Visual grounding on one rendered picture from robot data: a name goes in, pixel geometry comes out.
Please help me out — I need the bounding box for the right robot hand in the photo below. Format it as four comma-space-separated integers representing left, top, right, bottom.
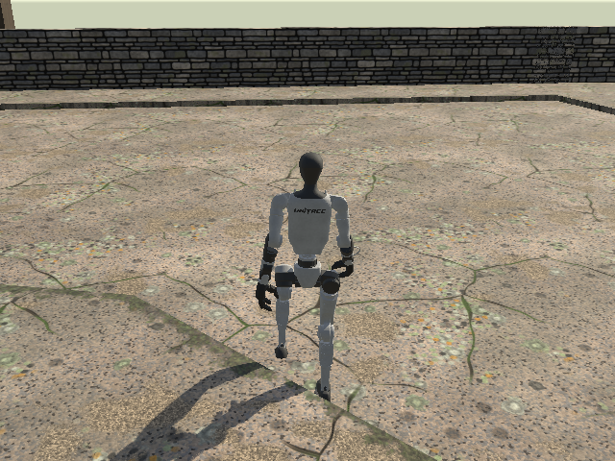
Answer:
332, 260, 354, 278

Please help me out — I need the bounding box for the left robot hand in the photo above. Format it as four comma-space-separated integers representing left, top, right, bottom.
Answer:
256, 282, 279, 311

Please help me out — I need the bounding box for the left robot thigh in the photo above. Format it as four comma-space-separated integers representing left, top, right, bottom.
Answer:
275, 264, 294, 301

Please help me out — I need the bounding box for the right robot upper arm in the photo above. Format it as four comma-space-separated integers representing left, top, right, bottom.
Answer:
330, 194, 351, 248

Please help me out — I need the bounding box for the robot left forearm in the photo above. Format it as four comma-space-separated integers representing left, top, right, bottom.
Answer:
258, 233, 278, 285

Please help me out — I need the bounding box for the left robot upper arm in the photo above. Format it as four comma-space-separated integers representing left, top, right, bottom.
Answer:
268, 193, 290, 249

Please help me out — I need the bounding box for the robot left shin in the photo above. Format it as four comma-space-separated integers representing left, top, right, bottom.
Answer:
276, 287, 289, 347

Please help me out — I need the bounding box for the robot right forearm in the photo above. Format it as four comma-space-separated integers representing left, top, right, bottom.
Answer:
340, 235, 354, 266

